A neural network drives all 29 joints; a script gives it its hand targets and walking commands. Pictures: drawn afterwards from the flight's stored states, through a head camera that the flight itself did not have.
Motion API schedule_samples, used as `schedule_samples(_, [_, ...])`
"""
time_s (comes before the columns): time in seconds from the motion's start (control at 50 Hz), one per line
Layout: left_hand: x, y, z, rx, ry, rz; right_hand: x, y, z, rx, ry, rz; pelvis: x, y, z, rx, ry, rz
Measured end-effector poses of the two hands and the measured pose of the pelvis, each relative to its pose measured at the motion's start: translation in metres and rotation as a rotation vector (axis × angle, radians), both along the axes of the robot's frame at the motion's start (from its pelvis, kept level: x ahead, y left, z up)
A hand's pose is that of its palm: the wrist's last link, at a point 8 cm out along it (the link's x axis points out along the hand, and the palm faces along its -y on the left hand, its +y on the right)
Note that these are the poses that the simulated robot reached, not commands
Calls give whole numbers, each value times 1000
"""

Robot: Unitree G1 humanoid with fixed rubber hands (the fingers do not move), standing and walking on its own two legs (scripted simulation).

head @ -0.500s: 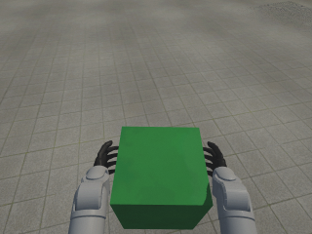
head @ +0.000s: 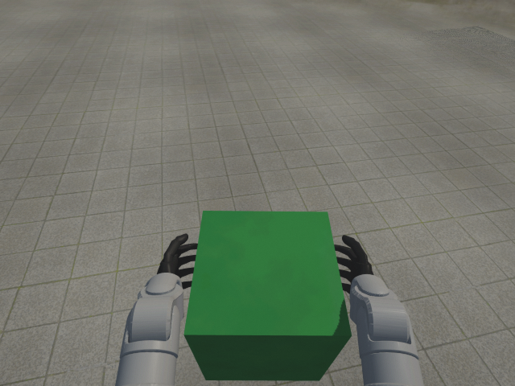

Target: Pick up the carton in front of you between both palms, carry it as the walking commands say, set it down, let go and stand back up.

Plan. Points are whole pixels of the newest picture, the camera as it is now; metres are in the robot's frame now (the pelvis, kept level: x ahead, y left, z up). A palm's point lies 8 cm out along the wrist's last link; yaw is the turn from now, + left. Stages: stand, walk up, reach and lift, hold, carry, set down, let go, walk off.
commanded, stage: carry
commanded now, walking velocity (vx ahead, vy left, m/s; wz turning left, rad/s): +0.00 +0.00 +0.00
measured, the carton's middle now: (264, 299) +0.30 +0.00 -0.03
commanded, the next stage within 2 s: hold in 1.62 s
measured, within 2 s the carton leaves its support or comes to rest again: neither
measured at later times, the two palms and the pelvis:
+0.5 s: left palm (173, 276) +0.30 +0.15 +0.04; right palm (359, 284) +0.30 -0.15 +0.04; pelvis +0.01 +0.00 +0.00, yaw -1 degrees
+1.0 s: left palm (171, 293) +0.27 +0.15 +0.04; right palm (368, 302) +0.27 -0.15 +0.04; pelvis -0.02 +0.00 +0.00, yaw -1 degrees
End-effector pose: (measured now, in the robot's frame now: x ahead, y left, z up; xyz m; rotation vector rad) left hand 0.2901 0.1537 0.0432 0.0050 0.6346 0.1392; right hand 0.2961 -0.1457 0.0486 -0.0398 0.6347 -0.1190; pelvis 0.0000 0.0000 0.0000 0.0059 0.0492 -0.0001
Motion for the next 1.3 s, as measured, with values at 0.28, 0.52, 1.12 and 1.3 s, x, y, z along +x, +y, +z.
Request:
schedule_samples(0.28, [25, -2, -9, 16, 21, -31, 15, -2, -15, 9, 21, -28, 19, 6, -5, -2, 17, -11])
schedule_samples(0.52, [10, -2, -6, 15, 17, -26, 2, -2, -11, 9, 17, -22, 9, 5, -4, -4, -5, -12])
schedule_samples(1.12, [-26, -8, -1, 12, 21, -26, -35, -8, -7, 13, 21, -26, -30, -1, -1, -7, -21, -11])
schedule_samples(1.3, [-31, -11, -1, 13, 21, -26, -40, -11, -7, 12, 21, -27, -34, -3, -1, -6, -21, -11])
